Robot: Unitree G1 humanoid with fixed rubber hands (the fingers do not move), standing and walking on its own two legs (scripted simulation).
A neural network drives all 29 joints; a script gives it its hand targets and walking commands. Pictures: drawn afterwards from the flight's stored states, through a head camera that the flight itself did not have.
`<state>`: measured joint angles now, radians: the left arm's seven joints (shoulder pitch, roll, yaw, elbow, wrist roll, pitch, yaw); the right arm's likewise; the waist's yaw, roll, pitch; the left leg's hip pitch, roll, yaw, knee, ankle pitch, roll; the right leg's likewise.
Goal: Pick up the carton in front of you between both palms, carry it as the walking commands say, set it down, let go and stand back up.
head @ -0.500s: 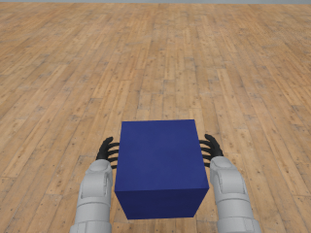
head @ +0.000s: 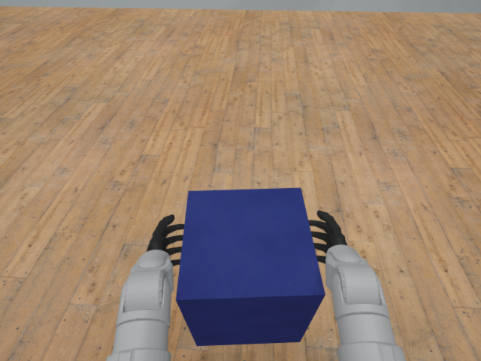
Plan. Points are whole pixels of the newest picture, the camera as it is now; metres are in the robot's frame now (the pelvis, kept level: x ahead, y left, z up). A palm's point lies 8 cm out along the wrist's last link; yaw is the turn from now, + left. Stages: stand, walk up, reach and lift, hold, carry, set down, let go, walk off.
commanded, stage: carry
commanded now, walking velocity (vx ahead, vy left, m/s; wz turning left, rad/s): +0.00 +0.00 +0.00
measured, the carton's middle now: (246, 270) +0.31 +0.00 -0.05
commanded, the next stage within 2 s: hold in 0.20 s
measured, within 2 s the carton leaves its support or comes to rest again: neither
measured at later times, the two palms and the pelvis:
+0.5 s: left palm (137, 275) +0.26 +0.18 +0.05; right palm (317, 247) +0.30 -0.12 +0.05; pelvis -0.01 -0.01 +0.01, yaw +7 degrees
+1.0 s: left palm (154, 262) +0.28 +0.15 +0.04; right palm (322, 233) +0.34 -0.14 +0.04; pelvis +0.00 -0.05 +0.00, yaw +10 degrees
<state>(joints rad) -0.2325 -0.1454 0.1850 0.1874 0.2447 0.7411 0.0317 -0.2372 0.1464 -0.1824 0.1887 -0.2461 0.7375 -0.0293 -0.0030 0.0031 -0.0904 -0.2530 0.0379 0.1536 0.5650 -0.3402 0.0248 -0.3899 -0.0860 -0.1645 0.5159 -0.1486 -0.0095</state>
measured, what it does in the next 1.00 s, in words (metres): stands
